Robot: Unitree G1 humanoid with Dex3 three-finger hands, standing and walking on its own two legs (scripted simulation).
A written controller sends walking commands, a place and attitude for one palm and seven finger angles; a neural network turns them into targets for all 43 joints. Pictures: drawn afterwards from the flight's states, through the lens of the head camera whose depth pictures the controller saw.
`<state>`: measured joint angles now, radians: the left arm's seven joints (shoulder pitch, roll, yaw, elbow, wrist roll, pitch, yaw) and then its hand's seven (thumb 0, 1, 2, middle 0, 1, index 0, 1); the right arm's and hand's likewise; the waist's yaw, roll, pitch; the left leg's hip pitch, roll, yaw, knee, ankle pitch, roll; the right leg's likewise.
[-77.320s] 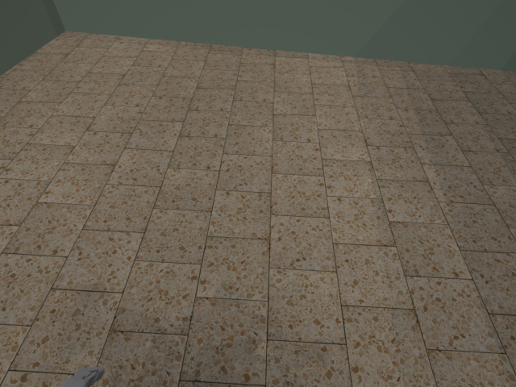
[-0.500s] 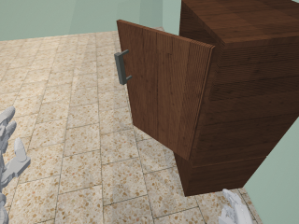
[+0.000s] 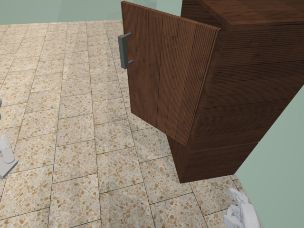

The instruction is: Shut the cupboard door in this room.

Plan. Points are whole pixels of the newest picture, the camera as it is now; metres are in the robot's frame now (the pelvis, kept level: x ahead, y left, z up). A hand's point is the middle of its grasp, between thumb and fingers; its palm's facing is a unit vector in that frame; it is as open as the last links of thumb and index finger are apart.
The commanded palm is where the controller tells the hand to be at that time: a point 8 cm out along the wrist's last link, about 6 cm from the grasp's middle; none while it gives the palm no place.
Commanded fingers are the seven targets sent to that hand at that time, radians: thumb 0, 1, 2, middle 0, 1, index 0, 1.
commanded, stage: step back with the hand held close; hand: left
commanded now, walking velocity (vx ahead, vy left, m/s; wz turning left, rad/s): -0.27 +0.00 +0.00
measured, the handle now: (127, 50) +0.75 +0.16 +0.10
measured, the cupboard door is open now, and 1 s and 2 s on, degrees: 42 42 42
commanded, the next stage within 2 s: stop stepping back and stand still in 0.52 s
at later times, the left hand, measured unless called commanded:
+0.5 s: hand out of the picture +0.09 +0.27 +0.18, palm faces +0.51 -0.70 -0.51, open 7.4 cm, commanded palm +0.01 +0.30 +0.19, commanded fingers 0.00 0.90 0.90 -0.20 -0.30 -0.20 -0.30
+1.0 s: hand out of the picture -0.03 +0.29 +0.19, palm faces +0.59 -0.72 -0.38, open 7.5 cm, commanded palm -0.09 +0.31 +0.19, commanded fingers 0.00 0.90 0.90 -0.20 -0.30 -0.20 -0.30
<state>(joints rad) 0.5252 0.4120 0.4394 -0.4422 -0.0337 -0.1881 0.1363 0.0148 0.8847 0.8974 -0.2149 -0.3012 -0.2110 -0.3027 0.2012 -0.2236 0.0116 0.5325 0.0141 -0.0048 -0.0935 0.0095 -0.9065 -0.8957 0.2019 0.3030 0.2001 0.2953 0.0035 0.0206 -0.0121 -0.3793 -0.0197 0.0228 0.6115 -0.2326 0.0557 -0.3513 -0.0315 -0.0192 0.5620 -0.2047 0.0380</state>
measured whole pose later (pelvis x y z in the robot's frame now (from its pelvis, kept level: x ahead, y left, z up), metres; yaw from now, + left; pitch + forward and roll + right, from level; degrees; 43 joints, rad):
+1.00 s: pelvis -0.20 +0.00 +0.00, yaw +6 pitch +0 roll +0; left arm 0.51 0.40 0.43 -0.48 -0.02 -0.19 0.18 0.02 0.89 0.90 -0.21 -0.30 -0.20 -0.30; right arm 0.28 -0.14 0.06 0.61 0.00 -0.12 -0.05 0.01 -0.90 -0.90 0.20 0.30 0.20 0.30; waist 0.00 -0.05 -0.09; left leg -0.33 0.03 0.08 0.58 -0.26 0.02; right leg -0.25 0.04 -0.03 0.57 -0.35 0.00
